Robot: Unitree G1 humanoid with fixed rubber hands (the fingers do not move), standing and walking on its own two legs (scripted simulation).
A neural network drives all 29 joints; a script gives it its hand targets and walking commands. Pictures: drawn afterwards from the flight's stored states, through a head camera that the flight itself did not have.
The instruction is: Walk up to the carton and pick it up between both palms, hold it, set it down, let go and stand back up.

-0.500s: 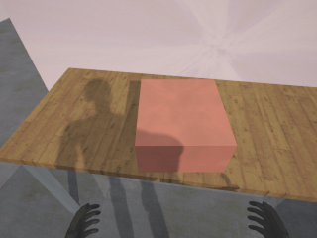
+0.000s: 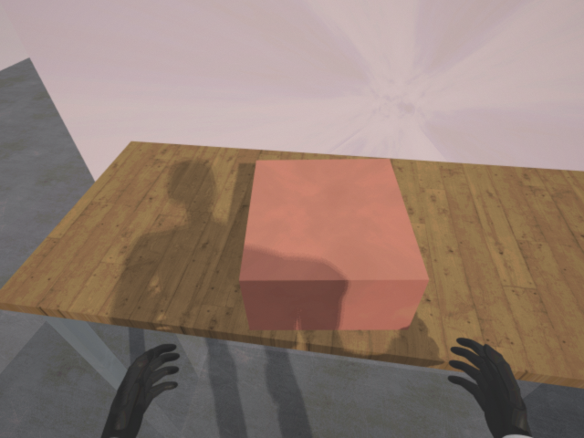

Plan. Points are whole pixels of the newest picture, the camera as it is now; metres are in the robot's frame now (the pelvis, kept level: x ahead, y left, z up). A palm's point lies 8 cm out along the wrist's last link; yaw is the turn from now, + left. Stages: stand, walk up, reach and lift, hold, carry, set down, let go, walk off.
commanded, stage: reach and lift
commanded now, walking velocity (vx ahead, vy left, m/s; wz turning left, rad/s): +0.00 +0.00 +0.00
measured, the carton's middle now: (325, 237) +0.49 -0.02 -0.02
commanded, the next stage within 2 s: none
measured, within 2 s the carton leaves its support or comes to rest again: neither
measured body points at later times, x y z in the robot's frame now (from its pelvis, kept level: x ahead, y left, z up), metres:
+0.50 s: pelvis +0.00 -0.01 +0.00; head +0.00 +0.00 +0.45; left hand +0.28 +0.24 +0.04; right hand +0.27 -0.23 +0.03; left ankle +0.01 +0.11 -0.75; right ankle -0.04 -0.08 -0.75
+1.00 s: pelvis +0.00 +0.00 +0.00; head +0.02 +0.01 +0.45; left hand +0.36 +0.23 +0.07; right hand +0.33 -0.24 +0.07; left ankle +0.01 +0.11 -0.75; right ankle -0.04 -0.08 -0.75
